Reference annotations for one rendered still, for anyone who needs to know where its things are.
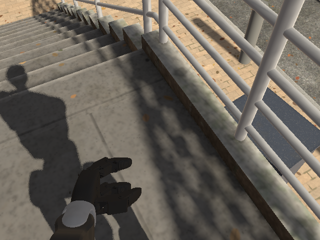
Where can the stairs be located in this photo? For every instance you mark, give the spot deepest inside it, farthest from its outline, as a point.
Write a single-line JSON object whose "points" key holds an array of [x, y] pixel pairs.
{"points": [[44, 47]]}

